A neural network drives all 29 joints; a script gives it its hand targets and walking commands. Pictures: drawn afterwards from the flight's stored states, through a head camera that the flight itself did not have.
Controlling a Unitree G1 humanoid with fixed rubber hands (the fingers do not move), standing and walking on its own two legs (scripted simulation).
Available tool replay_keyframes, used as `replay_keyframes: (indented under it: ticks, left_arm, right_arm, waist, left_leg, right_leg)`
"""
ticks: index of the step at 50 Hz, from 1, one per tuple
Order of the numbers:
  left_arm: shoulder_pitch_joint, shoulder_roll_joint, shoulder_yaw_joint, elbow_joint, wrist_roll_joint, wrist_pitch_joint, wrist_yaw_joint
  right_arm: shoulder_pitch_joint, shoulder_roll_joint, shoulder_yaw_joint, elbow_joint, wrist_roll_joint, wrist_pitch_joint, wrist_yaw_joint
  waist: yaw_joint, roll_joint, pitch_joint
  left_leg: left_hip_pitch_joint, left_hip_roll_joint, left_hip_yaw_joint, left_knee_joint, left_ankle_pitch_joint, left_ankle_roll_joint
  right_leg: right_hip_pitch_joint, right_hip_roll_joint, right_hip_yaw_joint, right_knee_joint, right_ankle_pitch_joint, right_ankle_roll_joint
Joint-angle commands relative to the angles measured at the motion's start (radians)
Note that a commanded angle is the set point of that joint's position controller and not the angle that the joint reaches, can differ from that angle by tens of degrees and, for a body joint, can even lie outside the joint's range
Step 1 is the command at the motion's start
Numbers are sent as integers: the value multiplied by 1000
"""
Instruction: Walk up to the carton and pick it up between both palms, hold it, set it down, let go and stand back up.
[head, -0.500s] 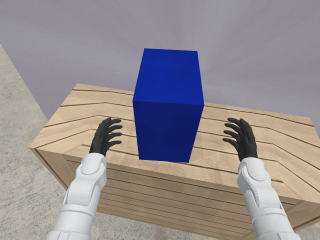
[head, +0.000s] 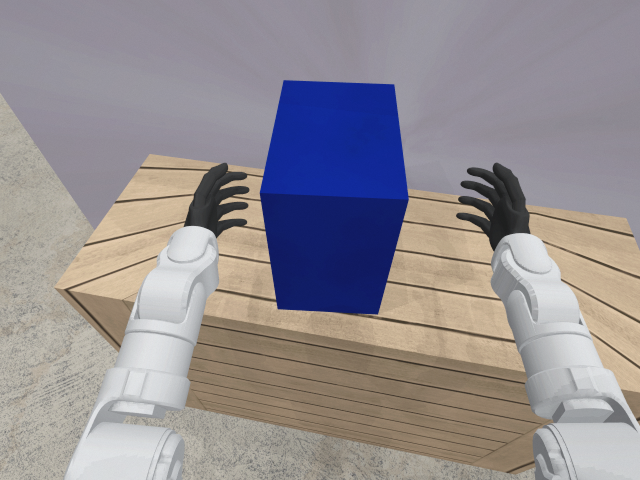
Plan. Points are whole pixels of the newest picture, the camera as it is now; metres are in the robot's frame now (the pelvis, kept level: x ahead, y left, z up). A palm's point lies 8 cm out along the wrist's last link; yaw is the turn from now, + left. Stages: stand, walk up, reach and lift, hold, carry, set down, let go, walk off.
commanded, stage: reach and lift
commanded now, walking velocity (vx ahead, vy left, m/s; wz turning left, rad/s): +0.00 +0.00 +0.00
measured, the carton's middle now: (332, 202) +0.51 -0.02 +0.02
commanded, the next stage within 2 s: none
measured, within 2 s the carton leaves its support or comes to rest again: neither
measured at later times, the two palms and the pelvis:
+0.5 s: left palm (205, 158) +0.45 +0.14 +0.17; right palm (508, 160) +0.44 -0.21 +0.17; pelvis -0.01 -0.01 +0.00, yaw +2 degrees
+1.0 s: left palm (207, 117) +0.50 +0.14 +0.19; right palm (489, 120) +0.48 -0.20 +0.20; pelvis +0.01 -0.01 +0.00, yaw +3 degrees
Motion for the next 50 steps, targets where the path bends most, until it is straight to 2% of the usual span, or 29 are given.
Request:
replay_keyframes:
  ticks: [1,3,4,5,6,8,10,11,12,14,15,18,20,22,25,27,29,30,33,34,35,36,38,40,41,43,46,48,50]
  left_arm:
    - [-428,114,48,-108,-1,-62,-2]
    - [-441,123,49,-76,-4,-66,-9]
    - [-495,150,61,-38,-6,-70,-17]
    - [-516,143,52,-68,-10,-78,-14]
    - [-525,157,58,16,-16,-80,-19]
    - [-606,166,59,-46,-23,-88,-13]
    - [-652,175,51,44,-29,-94,-10]
    - [-710,174,36,113,-36,-98,-10]
    - [-739,181,22,118,-60,-105,-7]
    - [-797,188,2,253,-67,-119,-3]
    - [-743,181,14,272,-61,-121,-3]
    - [-874,182,-19,282,-81,-142,7]
    - [-908,185,-33,374,-87,-159,10]
    - [-988,210,-22,406,-86,-169,16]
    - [-1028,219,-19,472,-96,-181,25]
    - [-1036,221,-24,499,-90,-189,25]
    - [-1069,226,-30,547,-99,-199,25]
    - [-1116,240,-29,539,-112,-207,26]
    - [-1184,271,-35,587,-131,-226,36]
    - [-1146,254,-42,634,-136,-230,33]
    - [-1223,281,-38,647,-144,-238,32]
    - [-1211,273,-55,668,-154,-243,33]
    - [-1213,272,-61,721,-147,-248,32]
    - [-1241,263,-74,716,-155,-259,25]
    - [-1243,272,-63,744,-155,-262,19]
    - [-1244,277,-53,757,-150,-281,16]
    - [-1198,277,-33,800,-121,-297,7]
    - [-1179,272,-20,801,-94,-314,-2]
    - [-1169,263,-16,811,-81,-333,-6]
  right_arm:
    - [-420,-133,-11,-150,8,-33,-4]
    - [-436,-130,0,-135,17,-26,-8]
    - [-487,-134,-4,-110,11,-20,-13]
    - [-486,-137,-8,-102,21,-17,-14]
    - [-499,-127,3,-57,15,-9,-17]
    - [-562,-152,-24,-87,17,-11,-19]
    - [-614,-148,-24,-19,2,-4,-27]
    - [-675,-155,-47,25,-8,-3,-25]
    - [-683,-160,-47,26,-6,1,-22]
    - [-740,-160,-57,122,-20,17,-18]
    - [-690,-154,-32,130,-6,17,-17]
    - [-787,-177,-72,186,-17,13,-20]
    - [-812,-168,-57,263,-4,11,-16]
    - [-894,-186,-58,272,-3,10,-11]
    - [-946,-184,-42,302,-1,7,-13]
    - [-951,-181,-44,335,-2,5,-17]
    - [-977,-168,-21,376,9,6,-17]
    - [-1027,-181,-30,354,15,9,-18]
    - [-1092,-193,-37,368,2,12,-26]
    - [-1058,-172,-23,398,2,14,-30]
    - [-1137,-185,-37,390,0,19,-32]
    - [-1107,-184,-46,423,-8,23,-35]
    - [-1114,-172,-49,478,-15,24,-38]
    - [-1119,-169,-46,496,-12,20,-41]
    - [-1140,-159,-34,478,-13,17,-42]
    - [-1155,-162,-35,451,-19,6,-46]
    - [-1114,-131,-13,490,-8,-1,-47]
    - [-1081,-122,-28,522,-17,-15,-49]
    - [-1062,-107,-32,533,-24,-30,-49]
  waist:
    - [13,-41,-600]
    - [10,-50,-635]
    - [3,-63,-632]
    - [-3,-37,-662]
    - [-5,-71,-618]
    - [-9,-35,-693]
    - [-17,-45,-662]
    - [-31,-22,-659]
    - [-31,-23,-692]
    - [-39,-37,-627]
    - [-28,-37,-617]
    - [-50,18,-723]
    - [-43,28,-680]
    - [-37,24,-664]
    - [-21,2,-704]
    - [-27,23,-714]
    - [-22,3,-730]
    - [-22,4,-760]
    - [-32,-14,-799]
    - [-39,-32,-784]
    - [-36,-22,-799]
    - [-51,-11,-787]
    - [-53,1,-790]
    - [-72,11,-801]
    - [-60,-4,-806]
    - [-60,-34,-867]
    - [-62,-20,-856]
    - [-67,4,-837]
    - [-73,-5,-826]
  left_leg:
    - [-134,-78,39,-50,349,-11]
    - [-116,-81,32,-42,383,-14]
    - [-153,-84,38,-40,343,-10]
    - [-138,-84,39,-48,345,-15]
    - [-158,-84,30,-47,326,-5]
    - [-139,-83,37,-45,332,-16]
    - [-147,-82,30,-31,329,-14]
    - [-175,-82,30,-34,290,-21]
    - [-160,-81,32,-34,274,-20]
    - [-180,-76,21,-45,219,-18]
    - [-161,-80,28,-45,249,-13]
    - [-117,-72,10,-24,296,-43]
    - [-112,-67,13,-20,289,-51]
    - [-135,-62,9,-28,276,-50]
    - [-152,-66,10,-21,289,-48]
    - [-129,-58,6,-7,337,-53]
    - [-140,-65,10,-7,321,-53]
    - [-165,-64,9,-18,291,-51]
    - [-218,-71,16,-25,252,-38]
    - [-226,-71,14,-27,256,-35]
    - [-251,-73,14,-29,217,-31]
    - [-244,-71,13,-35,227,-32]
    - [-225,-67,9,-31,252,-39]
    - [-197,-66,-2,-11,315,-56]
    - [-205,-66,3,-7,329,-52]
    - [-228,-72,2,-13,341,-52]
    - [-278,-75,8,-19,376,-49]
    - [-283,-75,10,-24,384,-58]
    - [-272,-73,3,-31,371,-58]
  right_leg:
    - [507,44,10,106,442,15]
    - [528,43,10,111,512,19]
    - [533,42,15,110,495,20]
    - [525,43,10,108,487,18]
    - [511,41,8,102,476,21]
    - [503,48,5,104,468,22]
    - [463,44,3,97,442,14]
    - [428,45,-4,96,391,10]
    - [420,47,-11,94,360,11]
    - [365,45,-20,83,276,6]
    - [381,46,-19,76,308,9]
    - [343,52,-35,84,317,-2]
    - [293,51,-41,69,274,-4]
    - [287,50,-44,69,249,-7]
    - [315,50,-46,86,285,-2]
    - [317,46,-45,83,318,-2]
    - [318,43,-42,90,332,4]
    - [337,38,-36,95,327,1]
    - [356,31,-36,113,343,8]
    - [362,32,-33,111,357,6]
    - [360,24,-28,116,327,7]
    - [354,27,-34,117,338,10]
    - [335,27,-34,114,360,3]
    - [325,32,-40,115,411,2]
    - [344,30,-38,116,440,2]
    - [403,26,-35,136,519,11]
    - [482,15,-15,158,625,19]
    - [486,12,-7,159,639,15]
    - [469,13,-14,147,597,18]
